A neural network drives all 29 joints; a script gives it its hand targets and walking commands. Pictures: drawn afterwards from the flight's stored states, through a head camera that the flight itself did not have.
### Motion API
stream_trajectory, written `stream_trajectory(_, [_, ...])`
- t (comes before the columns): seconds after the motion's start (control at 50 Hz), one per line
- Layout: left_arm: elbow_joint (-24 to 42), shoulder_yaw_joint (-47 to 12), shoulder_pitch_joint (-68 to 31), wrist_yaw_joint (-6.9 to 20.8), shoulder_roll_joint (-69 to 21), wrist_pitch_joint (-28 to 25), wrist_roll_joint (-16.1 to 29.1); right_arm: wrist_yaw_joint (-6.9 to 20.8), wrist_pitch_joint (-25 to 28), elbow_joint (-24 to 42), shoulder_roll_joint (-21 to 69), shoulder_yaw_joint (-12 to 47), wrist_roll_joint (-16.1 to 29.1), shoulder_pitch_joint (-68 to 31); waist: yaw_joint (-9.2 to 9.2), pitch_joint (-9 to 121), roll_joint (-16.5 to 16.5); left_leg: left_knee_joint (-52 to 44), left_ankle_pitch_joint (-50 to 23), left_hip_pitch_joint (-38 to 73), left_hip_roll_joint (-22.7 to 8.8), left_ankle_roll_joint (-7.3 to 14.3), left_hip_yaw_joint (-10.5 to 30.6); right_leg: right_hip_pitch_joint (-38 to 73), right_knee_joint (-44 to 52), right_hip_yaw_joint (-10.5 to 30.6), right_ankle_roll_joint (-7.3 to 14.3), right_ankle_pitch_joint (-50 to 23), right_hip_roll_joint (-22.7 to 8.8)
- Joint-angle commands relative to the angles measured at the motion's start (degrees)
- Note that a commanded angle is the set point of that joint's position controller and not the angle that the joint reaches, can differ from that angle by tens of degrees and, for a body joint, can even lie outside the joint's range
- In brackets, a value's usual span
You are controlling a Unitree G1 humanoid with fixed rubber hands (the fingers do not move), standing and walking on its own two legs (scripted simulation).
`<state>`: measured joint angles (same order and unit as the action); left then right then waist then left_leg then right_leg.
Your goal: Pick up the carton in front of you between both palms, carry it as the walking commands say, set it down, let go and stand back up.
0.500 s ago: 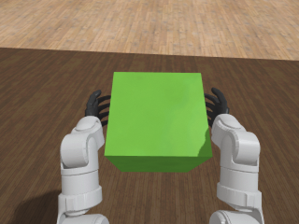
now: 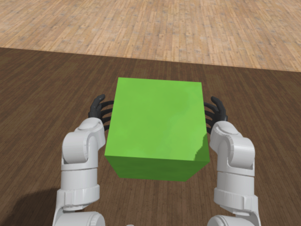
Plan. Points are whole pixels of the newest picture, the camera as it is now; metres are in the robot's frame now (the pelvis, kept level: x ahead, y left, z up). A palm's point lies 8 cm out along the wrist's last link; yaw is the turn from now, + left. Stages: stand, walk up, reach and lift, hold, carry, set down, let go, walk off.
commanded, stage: carry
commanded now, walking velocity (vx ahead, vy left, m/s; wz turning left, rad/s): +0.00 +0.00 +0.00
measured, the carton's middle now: (155, 135) +0.36 +0.00 +0.03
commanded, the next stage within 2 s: none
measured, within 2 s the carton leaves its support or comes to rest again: neither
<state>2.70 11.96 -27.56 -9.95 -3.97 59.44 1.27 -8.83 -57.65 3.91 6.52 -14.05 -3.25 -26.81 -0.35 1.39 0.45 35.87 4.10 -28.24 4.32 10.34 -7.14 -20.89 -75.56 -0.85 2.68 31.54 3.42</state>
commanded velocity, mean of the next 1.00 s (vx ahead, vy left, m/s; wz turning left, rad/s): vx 0.00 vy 0.00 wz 0.00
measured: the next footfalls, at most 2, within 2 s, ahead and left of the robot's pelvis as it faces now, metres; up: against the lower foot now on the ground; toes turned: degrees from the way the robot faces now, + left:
right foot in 0.36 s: +0.34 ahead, -0.07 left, -0.04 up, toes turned -4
left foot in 0.52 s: +0.25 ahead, +0.09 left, -0.02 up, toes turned +2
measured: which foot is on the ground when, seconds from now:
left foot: down 0.00-0.36, up 0.38-0.50, down 0.52-1.00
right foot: up 0.00-0.34, down 0.36-1.00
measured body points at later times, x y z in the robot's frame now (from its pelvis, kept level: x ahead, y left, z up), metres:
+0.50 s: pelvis +0.24 -0.02 -0.03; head +0.28 -0.01 +0.42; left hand +0.58 +0.14 +0.05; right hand +0.60 -0.17 +0.05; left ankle +0.17 +0.08 -0.72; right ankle +0.30 -0.07 -0.76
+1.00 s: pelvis +0.31 +0.01 -0.02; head +0.33 +0.02 +0.43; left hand +0.66 +0.16 +0.08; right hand +0.66 -0.14 +0.08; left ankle +0.22 +0.09 -0.73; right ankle +0.31 -0.07 -0.74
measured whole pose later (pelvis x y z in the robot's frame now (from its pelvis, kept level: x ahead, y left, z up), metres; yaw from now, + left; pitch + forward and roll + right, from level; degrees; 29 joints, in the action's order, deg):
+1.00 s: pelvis +0.31 +0.01 -0.02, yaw +1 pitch +5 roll -1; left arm 3.3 13.7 -27.2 -9.5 -7.5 60.8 -2.5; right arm -8.3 -59.1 2.5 5.8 -15.7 -1.6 -27.3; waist 0.4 2.7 0.1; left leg 38.3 15.1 -15.8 2.0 3.6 -2.0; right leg -22.1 -33.0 -5.9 4.9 0.2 1.4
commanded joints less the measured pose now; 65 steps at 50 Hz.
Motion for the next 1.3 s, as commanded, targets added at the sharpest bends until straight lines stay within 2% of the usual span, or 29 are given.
stream_trajectory(0.0, [6.2, -32.1, -32.7, 0.9, -44.7, -0.5, 8.3, 0.8, -1.4, 4.3, 41.2, 34.1, 12.1, -29.7, 3.92, 25.5, -0.8, -9.0, -19.2, 36.0, -22.2, 8.3, 32.2, -24.0, -2.4, 2.7, -0.4, -3.0, -4.0])
stream_trajectory(0.02, [5.8, -31.6, -32.8, 1.1, -46.4, -1.1, 7.2, 1.7, -0.8, 5.2, 44.3, 36.0, 14.2, -33.8, 2.74, 23.7, 0.7, -9.3, -25.5, 30.0, -20.9, 6.3, 27.6, -20.0, 3.7, 2.6, -0.7, -4.6, -5.0])
stream_trajectory(0.06, [5.6, -31.8, -33.3, 1.5, -48.8, -2.5, 6.1, 3.2, 0.7, 6.2, 48.5, 39.2, 16.9, -37.8, 2.45, 23.7, -1.6, -10.1, -32.6, 25.8, -18.7, 2.8, 21.9, -14.5, 13.9, 1.9, -1.7, -8.4, -5.6])
stream_trajectory(0.12, [6.4, -33.4, -31.5, 1.4, -48.9, -4.3, 5.4, 4.0, 2.3, 7.0, 48.8, 40.7, 18.8, -36.5, 3.51, 26.9, -6.6, -6.5, -48.4, 31.4, -16.3, 1.2, 15.7, -15.8, 21.0, -1.1, -1.5, -18.2, -4.0])
stream_trajectory(0.16, [7.3, -33.5, -29.4, 0.9, -47.3, -5.0, 4.9, 3.9, 2.9, 7.0, 47.8, 40.7, 18.9, -33.8, 4.23, 28.0, -7.2, -3.9, -50.4, 34.4, -14.1, 0.0, 13.0, -16.5, 26.1, -2.8, -1.0, -24.7, -2.7])
stream_trajectory(0.22, [9.5, -33.6, -28.0, 0.7, -45.0, -5.3, 4.4, 3.6, 3.1, 7.4, 46.0, 40.6, 18.5, -31.4, 6.23, 27.3, -6.4, 0.5, -46.8, 37.0, -11.5, -1.1, 11.0, -16.3, 36.1, -5.0, -0.2, -33.5, -0.8])
stream_trajectory(0.26, [10.5, -33.5, -27.6, 0.7, -43.0, -4.8, 4.4, 3.2, 2.7, 7.5, 44.4, 40.5, 18.2, -30.4, 6.58, 25.7, -6.0, 3.9, -40.5, 33.9, -10.2, -1.1, 9.6, -11.0, 43.3, -6.3, 0.6, -39.2, 0.7])
stream_trajectory(0.28, [10.5, -33.3, -26.9, 0.7, -41.8, -4.5, 4.2, 2.9, 2.4, 7.2, 43.3, 40.3, 17.9, -29.8, 5.76, 24.8, -5.6, 6.6, -36.5, 31.2, -9.5, -1.5, 8.8, -6.7, 47.8, -6.5, 1.0, -42.7, 1.0])
stream_trajectory(0.32, [9.8, -32.3, -25.5, 0.5, -39.7, -3.4, 3.5, 2.2, 1.4, 6.2, 41.1, 39.5, 17.2, -28.7, 1.98, 24.3, -2.9, 15.2, -24.5, 20.7, -7.8, -4.3, 5.7, 10.6, 57.3, -6.8, 1.5, -56.0, -1.6])
stream_trajectory(0.34, [8.5, -31.3, -23.9, 0.4, -38.2, -2.7, 3.3, 1.8, 0.8, 5.5, 39.6, 38.5, 16.3, -28.5, -0.19, 25.1, 0.3, 21.2, -8.4, 11.5, -6.5, -5.9, 4.9, 21.5, 53.3, -1.4, 2.8, -74.3, -9.1])
stream_trajectory(0.36, [7.5, -30.4, -23.8, 0.1, -35.8, -2.0, 2.9, 1.4, -0.3, 3.8, 39.4, 37.0, 15.5, -28.0, -0.67, 28.4, 10.0, 31.7, 29.0, -2.3, -2.1, -8.8, 4.5, 35.2, 41.1, 12.8, 10.3, -107.3, -24.0])
stream_trajectory(0.38, [6.4, -30.2, -23.4, -0.3, -35.6, -1.7, 3.2, 1.1, -1.2, 2.3, 38.2, 35.8, 14.6, -25.6, -1.04, 34.8, 9.8, 34.5, 36.8, -6.6, -0.9, -10.3, 10.0, 40.3, 39.6, 19.5, 17.4, -104.7, -28.1])
stream_trajectory(0.4, [6.1, -30.9, -22.7, -0.3, -37.2, -1.5, 4.5, 0.8, -1.6, 2.9, 37.7, 35.2, 14.4, -26.3, -1.96, 34.2, 7.2, 32.0, 35.7, -7.3, -2.5, -9.8, 10.1, 37.2, 42.1, 19.3, 17.2, -92.1, -26.0])
stream_trajectory(0.44, [7.5, -32.6, -27.5, 0.3, -42.5, -1.3, 6.6, 1.0, -1.7, 2.6, 40.9, 33.9, 13.9, -28.9, -0.96, 30.9, 2.4, 21.1, 30.4, -4.5, -4.3, -9.7, 9.3, 29.1, 45.3, 17.3, 13.1, -77.0, -22.0])
stream_trajectory(0.48, [8.3, -34.6, -32.4, 1.7, -47.0, -1.9, 8.6, 1.6, -1.0, 1.5, 44.6, 33.6, 12.7, -30.7, -0.64, 30.1, 2.6, 8.9, 26.3, 5.5, -3.2, -9.6, 7.6, 20.0, 47.4, 12.7, 9.9, -71.3, -19.5])
stream_trajectory(0.52, [9.8, -36.8, -36.8, 3.0, -49.6, -2.9, 10.3, 2.2, 0.0, 1.1, 47.1, 34.5, 12.3, -31.7, 0.00, 30.4, 4.3, 1.3, 17.9, 12.4, -1.8, -9.2, 6.1, 16.6, 46.5, 8.2, 8.2, -71.0, -17.1])
stream_trajectory(0.56, [11.5, -38.5, -39.1, 3.8, -50.3, -3.6, 11.8, 2.1, 1.2, 1.9, 47.6, 35.3, 11.9, -32.7, -0.51, 29.8, 4.2, -2.7, 9.2, 13.1, -3.5, -8.1, 8.1, 19.7, 44.4, 5.8, 5.7, -76.4, -14.7])
stream_trajectory(0.58, [11.1, -38.5, -38.1, 3.8, -49.6, -3.8, 12.0, 1.9, 1.6, 2.5, 47.0, 35.5, 11.5, -32.2, -0.94, 29.9, 4.8, -1.6, 4.8, 13.7, -4.3, -7.3, 8.2, 20.4, 43.6, 5.4, 5.3, -78.2, -14.3])
stream_trajectory(0.64, [8.3, -37.4, -33.4, 3.3, -47.5, -3.7, 11.4, 1.2, 1.7, 3.0, 43.2, 34.9, 10.4, -28.9, -0.75, 31.6, 2.1, 2.2, -14.6, 17.6, -7.3, -5.9, 9.4, 18.1, 40.8, 3.7, 4.7, -77.9, -12.8])
stream_trajectory(0.74, [8.4, -35.1, -31.6, 1.7, -45.0, -2.6, 9.5, 1.1, 0.4, 4.9, 40.8, 35.0, 11.2, -28.3, 0.36, 28.7, -2.3, 3.5, -32.2, 23.0, -9.9, -4.4, 11.1, 9.1, 42.3, -0.5, 3.9, -60.1, -8.2])
stream_trajectory(0.78, [6.9, -33.9, -30.8, 1.3, -44.5, -1.8, 7.9, 1.3, -0.3, 4.5, 40.6, 35.1, 11.5, -28.8, 0.71, 26.9, -2.3, 3.4, -32.8, 22.2, -10.2, -5.0, 11.3, 9.4, 44.5, -1.6, 3.6, -57.4, -7.5])
stream_trajectory(0.86, [5.3, -32.6, -30.7, 1.0, -44.5, -0.7, 6.2, 1.8, -1.3, 3.2, 41.6, 35.0, 12.3, -30.6, 0.27, 28.0, 0.6, 3.2, -21.4, 15.6, -9.0, -7.6, 10.8, 17.7, 41.7, 1.8, 5.3, -73.4, -11.4])
stream_trajectory(0.9, [5.6, -32.7, -31.9, 1.1, -45.1, -0.5, 6.4, 1.9, -1.5, 3.1, 42.5, 35.0, 12.7, -32.0, -0.26, 27.8, 1.3, 0.9, -17.2, 14.7, -8.2, -8.2, 9.9, 18.6, 41.0, 2.3, 5.7, -75.8, -12.0])
stream_trajectory(0.94, [6.0, -32.9, -33.1, 1.1, -45.5, -0.5, 6.6, 2.0, -1.7, 2.7, 43.0, 34.8, 12.7, -33.0, -0.28, 27.1, 0.3, 0.2, -21.8, 17.6, -8.6, -7.8, 9.8, 15.7, 41.0, 1.2, 5.1, -70.6, -10.9])
stream_trajectory(1.02, [6.0, -33.3, -34.8, 1.0, -46.1, -0.3, 6.7, 2.0, -1.9, 1.6, 42.9, 33.8, 12.3, -33.0, 0.77, 25.2, -4.0, 2.0, -38.5, 24.1, -11.6, -5.8, 11.5, 7.9, 44.4, -2.8, 2.8, -51.1, -6.7])
stream_trajectory(1.06, [5.7, -33.5, -35.1, 1.0, -46.3, -0.2, 6.9, 2.0, -2.0, 1.3, 42.7, 33.3, 11.9, -32.6, 1.06, 25.4, -3.9, 2.6, -36.9, 23.3, -11.5, -6.2, 11.5, 9.7, 45.3, -2.5, 2.8, -53.1, -7.1])
stream_trajectory(1.12, [5.2, -33.5, -35.0, 1.1, -46.5, -0.1, 7.3, 1.8, -2.0, 1.5, 42.7, 33.1, 11.6, -32.6, 0.53, 27.7, -0.7, 3.1, -25.7, 18.7, -10.4, -7.6, 11.0, 15.8, 42.0, 1.1, 4.8, -68.6, -11.1])
stream_trajectory(1.16, [5.2, -33.6, -35.2, 1.2, -47.0, -0.1, 7.7, 1.7, -2.0, 2.2, 42.9, 33.3, 11.6, -33.4, 0.03, 28.0, 0.2, 1.7, -22.1, 18.2, -9.7, -7.9, 10.6, 16.1, 41.2, 1.9, 5.3, -71.1, -11.8])
stream_trajectory(1.28, [5.8, -34.1, -36.5, 1.4, -47.5, 0.0, 8.3, 1.9, -2.2, 2.1, 42.9, 33.0, 11.2, -33.5, 0.78, 25.8, -3.4, 1.9, -38.5, 24.3, -12.4, -5.3, 11.8, 7.6, 42.7, -2.0, 2.7, -50.6, -7.5])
